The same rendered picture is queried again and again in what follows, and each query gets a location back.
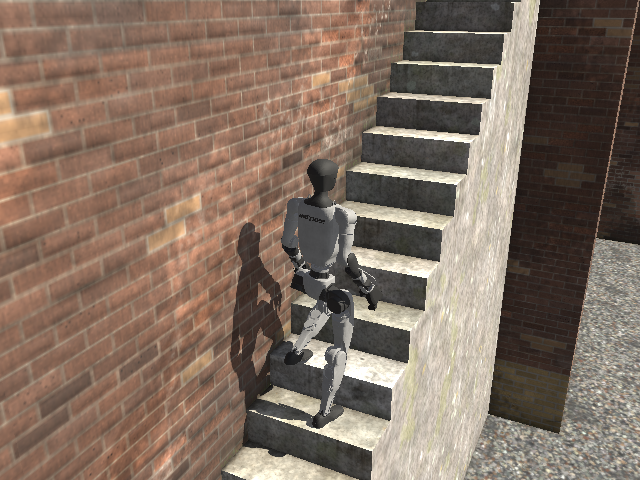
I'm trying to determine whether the left robot foot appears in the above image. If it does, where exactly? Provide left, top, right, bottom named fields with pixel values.
left=284, top=349, right=313, bottom=365

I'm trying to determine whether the right robot forearm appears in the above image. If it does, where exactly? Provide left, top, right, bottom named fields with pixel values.
left=345, top=253, right=374, bottom=294

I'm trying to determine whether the robot right hand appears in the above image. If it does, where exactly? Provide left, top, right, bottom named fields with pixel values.
left=359, top=286, right=383, bottom=311

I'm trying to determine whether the robot left hand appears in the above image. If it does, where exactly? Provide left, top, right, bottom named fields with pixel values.
left=293, top=262, right=311, bottom=273

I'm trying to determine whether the right robot shin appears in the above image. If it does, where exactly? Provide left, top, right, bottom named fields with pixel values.
left=319, top=351, right=347, bottom=416

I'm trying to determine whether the left robot upper arm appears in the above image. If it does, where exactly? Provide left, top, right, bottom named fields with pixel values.
left=281, top=197, right=306, bottom=248

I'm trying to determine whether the left robot forearm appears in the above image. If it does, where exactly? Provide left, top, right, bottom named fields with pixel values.
left=281, top=238, right=305, bottom=269

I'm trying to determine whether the right robot upper arm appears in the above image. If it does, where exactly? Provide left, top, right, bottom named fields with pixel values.
left=335, top=206, right=357, bottom=267

